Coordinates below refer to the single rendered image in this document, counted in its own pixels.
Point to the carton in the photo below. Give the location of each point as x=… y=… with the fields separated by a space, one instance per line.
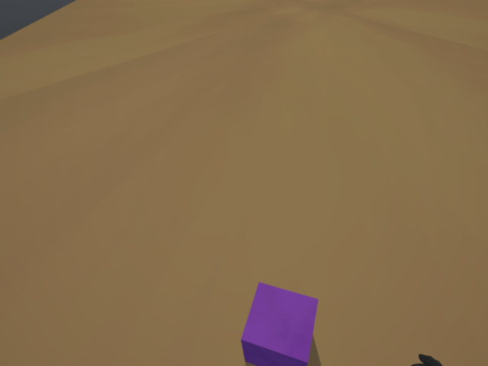
x=279 y=328

